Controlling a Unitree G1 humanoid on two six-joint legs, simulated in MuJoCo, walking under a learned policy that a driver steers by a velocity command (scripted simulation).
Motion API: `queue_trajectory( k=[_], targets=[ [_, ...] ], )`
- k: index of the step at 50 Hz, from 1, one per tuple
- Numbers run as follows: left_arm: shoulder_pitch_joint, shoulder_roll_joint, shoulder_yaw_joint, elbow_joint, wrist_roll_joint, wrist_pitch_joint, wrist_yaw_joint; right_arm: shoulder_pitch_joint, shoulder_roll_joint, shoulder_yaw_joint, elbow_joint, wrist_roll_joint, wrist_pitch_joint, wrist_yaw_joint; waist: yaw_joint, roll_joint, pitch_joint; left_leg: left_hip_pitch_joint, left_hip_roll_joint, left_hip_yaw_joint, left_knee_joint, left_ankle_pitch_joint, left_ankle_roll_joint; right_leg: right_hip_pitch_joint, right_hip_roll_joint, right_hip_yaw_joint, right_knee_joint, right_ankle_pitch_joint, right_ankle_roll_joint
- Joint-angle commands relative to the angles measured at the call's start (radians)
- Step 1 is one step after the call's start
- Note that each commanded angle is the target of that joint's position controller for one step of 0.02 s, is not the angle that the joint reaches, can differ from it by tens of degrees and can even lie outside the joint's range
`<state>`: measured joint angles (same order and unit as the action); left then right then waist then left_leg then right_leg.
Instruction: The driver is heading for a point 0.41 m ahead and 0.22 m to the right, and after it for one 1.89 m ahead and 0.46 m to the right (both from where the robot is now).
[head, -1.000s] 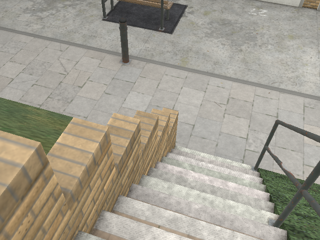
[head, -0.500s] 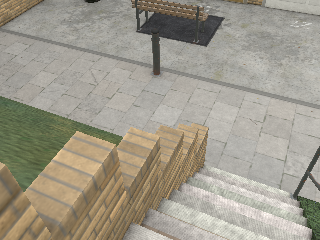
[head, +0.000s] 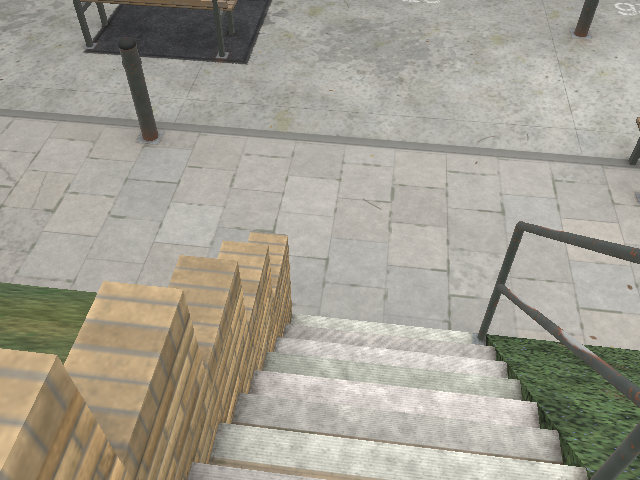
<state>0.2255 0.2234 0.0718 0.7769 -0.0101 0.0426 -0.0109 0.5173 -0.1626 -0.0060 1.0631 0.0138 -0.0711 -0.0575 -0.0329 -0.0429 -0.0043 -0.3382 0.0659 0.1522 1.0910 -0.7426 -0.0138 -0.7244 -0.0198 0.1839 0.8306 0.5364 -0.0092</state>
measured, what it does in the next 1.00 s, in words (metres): goes down, turning right: right foot 0.21 m lower, then left foot 0.21 m lower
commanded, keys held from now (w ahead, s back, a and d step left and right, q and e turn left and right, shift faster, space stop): w+e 0.48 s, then e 0.52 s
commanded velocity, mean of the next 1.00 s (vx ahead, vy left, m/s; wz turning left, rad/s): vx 0.35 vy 0.00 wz -0.58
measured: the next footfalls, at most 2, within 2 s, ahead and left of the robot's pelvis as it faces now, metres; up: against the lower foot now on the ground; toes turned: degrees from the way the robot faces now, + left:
right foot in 0.12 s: +0.13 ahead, -0.14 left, -0.21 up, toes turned -3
left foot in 0.58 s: +0.40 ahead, +0.03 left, -0.42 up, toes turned -26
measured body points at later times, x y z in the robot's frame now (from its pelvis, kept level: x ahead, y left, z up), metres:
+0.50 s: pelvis +0.24 -0.06 -0.23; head +0.21 -0.08 +0.22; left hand +0.26 +0.16 -0.36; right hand +0.37 -0.34 -0.31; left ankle +0.43 +0.04 -0.92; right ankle +0.09 -0.14 -0.86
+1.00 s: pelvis +0.37 -0.10 -0.38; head +0.37 -0.10 +0.07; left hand +0.66 -0.09 -0.45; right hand +0.25 -0.31 -0.52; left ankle +0.36 +0.04 -1.07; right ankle +0.35 -0.23 -1.05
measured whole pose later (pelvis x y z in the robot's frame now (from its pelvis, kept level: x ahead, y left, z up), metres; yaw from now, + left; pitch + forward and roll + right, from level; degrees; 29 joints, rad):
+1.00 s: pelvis +0.37 -0.10 -0.38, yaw -34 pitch -1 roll +1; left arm 0.07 0.13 -0.01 0.57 -0.05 0.06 -0.02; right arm 0.39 -0.19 0.00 0.81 -0.02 0.02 -0.04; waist -0.06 -0.01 0.00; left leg -0.24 0.07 0.12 0.90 -0.56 0.00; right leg -0.59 0.01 0.03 1.06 -0.25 -0.01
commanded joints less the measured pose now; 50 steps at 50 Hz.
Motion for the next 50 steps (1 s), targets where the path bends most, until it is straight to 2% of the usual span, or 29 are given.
queue_trajectory(
  k=[1, 4, 6, 7, 8, 9, 11, 12, 13, 15, 16, 18, 20, 22, 27, 29, 30, 31, 32, 33, 34, 35, 36, 38, 40, 42, 47, 49, 50],
  targets=[
    [-0.008, 0.021, -0.002, -0.032, 0.006, 0.018, -0.014, -0.064, -0.139, -0.038, -0.07, 0.022, -0.01, -0.005, 0.019, 0.137, 0.112, -0.145, 0.22, -0.185, -0.142, 0.283, 0.115, 0.108, -0.014, -0.05, -0.014, 0.033, -0.014],
    [0.062, 0.089, 0.026, 0.006, -0.013, 0.017, -0.023, -0.063, -0.155, -0.064, -0.071, 0.002, 0.002, 0.018, 0.011, 0.167, 0.111, -0.013, 0.284, -0.244, 0.092, 0.432, 0.082, 0.078, -0.057, -0.095, -0.02, -0.144, -0.055],
    [0.431, 0.139, 0.07, 0.129, -0.022, 0.003, -0.009, -0.195, -0.173, -0.079, -0.07, -0.004, 0.014, 0.012, 0.226, 0.092, -0.027, -0.236, 0.183, -0.089, 0.513, 0.82, 0.036, 0.78, 0.005, -0.261, -0.354, -0.106, -0.112],
    [0.554, 0.169, 0.061, 0.183, -0.003, -0.016, -0.019, -0.176, -0.153, -0.084, -0.096, -0.007, 0.002, 0.004, 0.271, -0.275, 0.034, -0.436, -0.021, -0.001, 1.149, 0.133, -0.022, 0.891, -0.065, -0.128, -0.493, 0.11, -0.211],
    [0.471, 0.191, 0.035, 0.19, 0.003, -0.044, -0.037, -0.059, -0.067, -0.063, -0.161, -0.025, -0.026, 0.013, 0.103, -0.551, 0.01, -0.812, -0.068, -0.131, 1.188, -0.099, -0.02, 1.038, -0.098, 0.057, -0.145, 0.487, -0.253],
    [0.428, 0.117, 0.014, 0.158, -0.004, -0.042, -0.037, -0.11, -0.133, -0.074, -0.21, -0.027, -0.036, 0.018, 0.113, -0.435, -0.057, -0.875, -0.039, -0.167, 1.14, -0.096, -0.02, 1.032, -0.146, 0.091, -0.114, 0.54, -0.28],
    [0.344, 0.111, 0.015, 0.134, 0.005, -0.031, -0.036, -0.275, -0.097, -0.066, -0.289, 0.011, -0.007, -0.002, 0.077, 0.086, -0.1, -0.875, 0.009, -0.17, 0.975, 0.13, 0.025, 0.822, -0.153, 0.234, -0.162, 0.022, -0.291],
    [0.368, 0.143, 0.017, 0.164, 0.009, -0.046, -0.028, -0.273, -0.008, -0.041, -0.315, 0.028, -0.01, 0.006, 0.057, 0.0, -0.151, -0.959, 0.043, -0.281, 0.888, 0.242, 0.027, 0.832, -0.292, 0.413, -0.125, 0.018, -0.359],
    [0.324, 0.137, 0.011, 0.15, 0.028, -0.055, -0.026, -0.284, -0.021, -0.035, -0.347, 0.04, 0.007, 0.016, 0.019, -0.004, -0.164, -0.968, 0.062, -0.354, 0.649, 0.358, 0.024, 0.748, -0.335, 0.541, -0.197, -0.254, -0.38],
    [0.167, 0.006, -0.044, 0.093, 0.029, -0.04, 0.039, -0.387, -0.034, -0.041, -0.386, -0.004, 0.069, -0.006, -0.033, 0.103, -0.017, -0.661, 0.014, -0.297, 0.209, 0.608, -0.06, 0.34, -0.161, 0.409, -0.205, -0.406, -0.298],
    [0.121, 0.062, -0.03, 0.079, 0.023, -0.056, 0.055, -0.257, -0.075, -0.062, -0.328, -0.034, 0.06, 0.0, -0.079, 0.066, -0.039, -0.476, 0.001, -0.272, 0.263, 0.807, -0.062, 0.204, -0.114, 0.369, -0.158, -0.267, -0.274],
    [0.223, 0.071, -0.025, 0.114, -0.012, -0.082, 0.079, -0.275, -0.151, -0.086, -0.353, -0.017, 0.031, 0.028, -0.049, 0.009, -0.028, -0.524, -0.018, -0.328, 0.059, 1.05, -0.036, 0.307, -0.053, 0.32, -0.066, -0.433, -0.238],
    [0.232, 0.027, -0.04, 0.116, -0.035, -0.093, 0.122, -0.448, -0.1, -0.066, -0.4, -0.045, 0.009, 0.049, 0.007, 0.11, 0.027, -0.167, -0.083, -0.274, -0.341, 1.453, -0.046, 0.054, 0.089, 0.209, -0.043, -0.858, -0.19],
    [0.227, 0.031, -0.032, 0.131, -0.03, -0.083, 0.117, -0.452, -0.043, -0.054, -0.436, -0.036, 0.021, 0.062, 0.03, 0.01, 0.045, -0.009, -0.112, -0.235, -0.402, 1.419, -0.052, -0.016, 0.124, 0.208, -0.006, -0.965, -0.207],
    [0.249, -0.039, -0.034, 0.122, -0.035, -0.059, 0.099, -0.167, -0.151, -0.089, -0.353, -0.027, -0.002, 0.082, -0.014, -0.079, 0.044, -0.118, -0.054, -0.329, -0.48, 1.138, -0.012, 0.344, 0.125, 0.381, 0.439, -0.62, -0.219],
    [0.073, -0.043, -0.037, 0.109, -0.031, -0.061, 0.071, 0.293, -0.16, -0.116, -0.208, -0.008, 0.002, 0.072, -0.241, -0.003, 0.021, 0.559, 0.078, -0.274, -0.839, 1.487, 0.042, -0.054, 0.281, 0.218, 0.949, -0.528, -0.107],
    [0.19, -0.123, -0.042, 0.073, -0.03, -0.073, 0.053, 0.292, -0.138, -0.078, -0.201, -0.029, 0.003, 0.084, -0.118, 0.324, -0.048, 0.846, 0.277, -0.442, -0.448, 2.159, 0.202, -0.421, 0.431, 0.138, 1.458, -1.505, -0.026],
    [0.327, -0.075, -0.039, 0.037, -0.049, -0.08, 0.041, 0.192, -0.139, -0.061, -0.202, -0.02, 0.013, 0.096, -0.009, 0.506, -0.111, 0.876, 0.342, -0.554, -0.364, 2.307, 0.286, -0.546, 0.32, 0.172, 1.454, -1.499, 0.0],
    [0.221, -0.006, -0.027, 0.009, -0.048, -0.068, 0.05, 0.176, -0.08, -0.04, -0.222, -0.021, 0.032, 0.094, -0.047, 0.382, -0.085, 0.815, 0.351, -0.487, -0.395, 2.203, 0.276, -0.631, 0.278, 0.118, 1.497, -1.442, 0.017],
    [0.069, 0.01, -0.03, -0.051, -0.053, -0.058, 0.07, 0.128, -0.057, -0.021, -0.23, -0.047, 0.04, 0.099, -0.044, 0.13, -0.049, 0.612, 0.302, -0.457, -0.483, 1.789, 0.264, -0.616, 0.199, 0.04, 1.465, -1.271, 0.004],
    [0.051, -0.009, -0.036, -0.086, -0.05, -0.027, 0.084, 0.032, -0.118, -0.022, -0.252, -0.063, 0.043, 0.095, 0.019, 0.029, -0.015, 0.387, 0.304, -0.464, -0.52, 1.694, 0.284, -0.533, 0.175, 0.003, 1.453, -1.191, 0.008],
    [0.038, -0.043, -0.054, -0.125, -0.043, -0.003, 0.09, -0.04, -0.207, -0.031, -0.245, -0.071, 0.055, 0.074, 0.073, 0.041, 0.012, 0.229, 0.358, -0.505, -0.586, 1.632, 0.336, -0.495, 0.142, -0.021, 1.464, -1.142, 0.043],
    [-0.041, -0.065, -0.065, -0.184, -0.054, 0.028, 0.094, -0.083, -0.201, -0.031, -0.255, -0.087, 0.06, 0.035, 0.077, 0.137, 0.074, 0.078, 0.355, -0.547, -0.642, 1.155, 0.285, -0.533, 0.094, 0.058, 1.348, -0.99, 0.048],
    [-0.086, -0.014, -0.054, -0.222, -0.032, 0.056, 0.086, -0.156, -0.088, 0.022, -0.29, -0.059, 0.071, -0.015, 0.091, 0.018, 0.183, -0.174, 0.2, -0.335, -0.621, 1.082, 0.219, -0.396, 0.119, 0.026, 1.088, -0.766, 0.062],
    [-0.083, -0.055, -0.071, -0.255, -0.01, 0.042, 0.046, -0.173, -0.128, 0.026, -0.301, -0.035, 0.067, -0.039, 0.117, 0.009, 0.065, -0.15, 0.137, -0.248, -0.57, 1.019, 0.172, -0.172, 0.047, -0.046, 0.643, -0.365, 0.073],
    [-0.07, -0.084, -0.074, -0.228, -0.032, 0.019, 0.013, -0.087, -0.162, 0.016, -0.248, -0.033, 0.058, -0.021, 0.085, 0.091, -0.045, -0.079, 0.157, -0.244, -0.568, 0.989, 0.167, 0.054, 0.03, -0.096, 0.551, -0.188, 0.069],
    [-0.258, -0.017, -0.057, -0.301, -0.044, 0.019, -0.006, -0.106, -0.198, -0.029, -0.291, -0.033, 0.077, 0.011, -0.012, 0.203, 0.079, 0.081, 0.181, -0.182, -0.433, 1.136, 0.174, 0.04, 0.014, -0.19, 0.317, -0.558, 0.028],
    [-0.164, 0.0, -0.054, -0.28, -0.056, -0.008, -0.026, -0.16, -0.227, -0.054, -0.325, -0.026, 0.095, 0.014, 0.027, 0.215, 0.046, 0.11, 0.148, -0.146, -0.259, 1.18, 0.146, 0.208, 0.025, -0.143, -0.05, -0.67, -0.027],
    [-0.071, 0.112, -0.021, -0.262, -0.032, -0.011, -0.021, -0.048, -0.21, -0.057, -0.341, -0.032, 0.09, 0.019, 0.012, 0.003, -0.088, -0.077, 0.059, -0.133, -0.029, 1.108, 0.061, 0.527, -0.027, 0.061, -0.008, -0.156, -0.134]
  ],
)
